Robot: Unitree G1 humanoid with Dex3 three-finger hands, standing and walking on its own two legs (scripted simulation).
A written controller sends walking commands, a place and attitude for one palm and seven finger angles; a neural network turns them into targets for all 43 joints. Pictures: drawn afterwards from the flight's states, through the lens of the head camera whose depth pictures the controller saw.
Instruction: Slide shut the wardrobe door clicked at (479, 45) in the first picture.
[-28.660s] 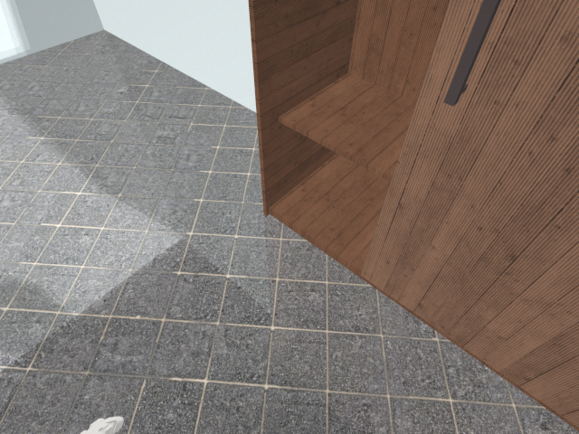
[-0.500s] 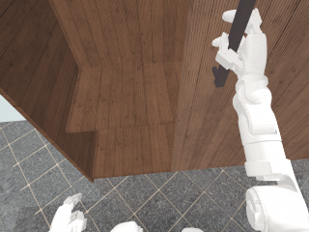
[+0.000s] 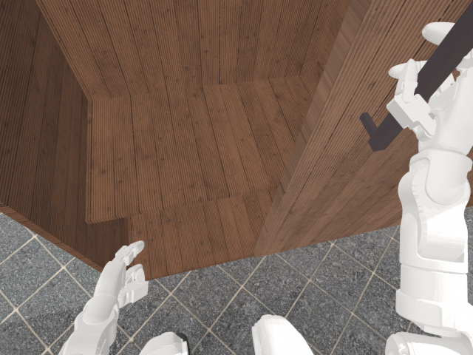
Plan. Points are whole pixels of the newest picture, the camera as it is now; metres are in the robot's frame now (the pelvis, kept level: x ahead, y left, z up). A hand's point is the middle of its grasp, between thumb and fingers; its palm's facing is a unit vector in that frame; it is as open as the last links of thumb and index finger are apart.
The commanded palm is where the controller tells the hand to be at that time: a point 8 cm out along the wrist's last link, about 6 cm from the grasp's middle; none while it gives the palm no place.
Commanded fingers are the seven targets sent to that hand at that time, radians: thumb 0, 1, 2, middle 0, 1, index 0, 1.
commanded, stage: step sideways, sliding the door along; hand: right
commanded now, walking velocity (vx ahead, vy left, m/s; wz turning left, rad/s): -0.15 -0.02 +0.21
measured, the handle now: (418, 68) +0.41 -0.24 +0.24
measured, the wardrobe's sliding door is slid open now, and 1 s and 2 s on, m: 0.49 0.30 0.13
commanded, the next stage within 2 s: none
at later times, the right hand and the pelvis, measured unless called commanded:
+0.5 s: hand (327, 113) +0.35 -0.11 +0.22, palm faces +0.15 +0.99 +0.01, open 6.7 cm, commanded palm +0.31 -0.09 +0.22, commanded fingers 0.00 -0.90 -0.90 0.45 1.40 0.45 1.40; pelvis +0.06 +0.01 +0.01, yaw +4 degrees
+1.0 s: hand (252, 123) +0.34 -0.03 +0.22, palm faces +0.00 +1.00 -0.05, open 6.3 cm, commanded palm +0.31 -0.02 +0.22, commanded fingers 0.00 -0.90 -0.90 0.45 1.40 0.45 1.40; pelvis +0.02 +0.08 +0.00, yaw +10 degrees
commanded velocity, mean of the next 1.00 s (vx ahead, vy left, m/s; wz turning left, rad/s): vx -0.20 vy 0.20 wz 0.13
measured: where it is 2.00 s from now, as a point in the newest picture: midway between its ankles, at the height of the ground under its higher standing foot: outside the picture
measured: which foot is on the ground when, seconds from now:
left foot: down 0.00-0.08, up 0.10-0.50, down 0.52-0.74, up 0.76-1.00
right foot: up 0.00-0.04, down 0.06-1.00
